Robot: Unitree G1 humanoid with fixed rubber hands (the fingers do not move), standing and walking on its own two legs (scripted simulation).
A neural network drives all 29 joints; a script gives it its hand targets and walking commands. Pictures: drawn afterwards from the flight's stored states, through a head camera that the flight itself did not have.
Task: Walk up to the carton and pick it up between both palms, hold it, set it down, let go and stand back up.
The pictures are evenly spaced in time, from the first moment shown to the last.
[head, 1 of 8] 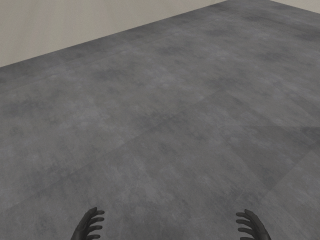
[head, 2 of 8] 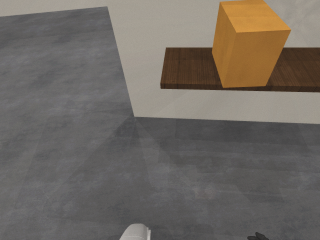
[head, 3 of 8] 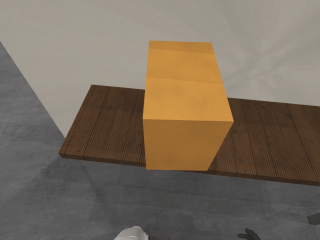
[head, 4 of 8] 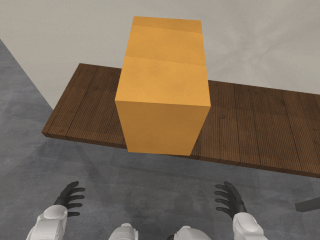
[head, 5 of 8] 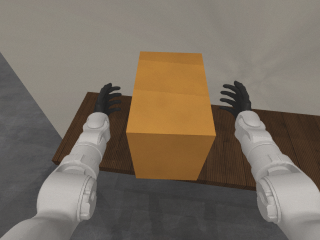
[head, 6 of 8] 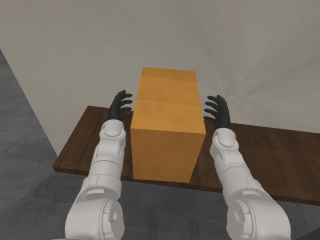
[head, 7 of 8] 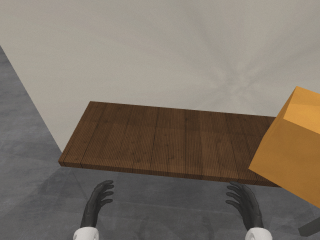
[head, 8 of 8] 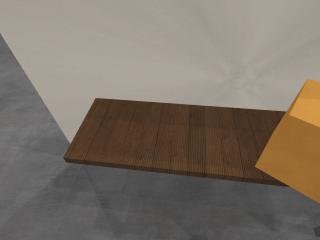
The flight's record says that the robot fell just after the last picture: no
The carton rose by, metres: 0.01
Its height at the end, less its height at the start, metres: +0.00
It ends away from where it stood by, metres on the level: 0.50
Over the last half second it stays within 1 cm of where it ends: yes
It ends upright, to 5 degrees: yes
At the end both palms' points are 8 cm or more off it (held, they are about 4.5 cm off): yes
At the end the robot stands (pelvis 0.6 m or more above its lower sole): yes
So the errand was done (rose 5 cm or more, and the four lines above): no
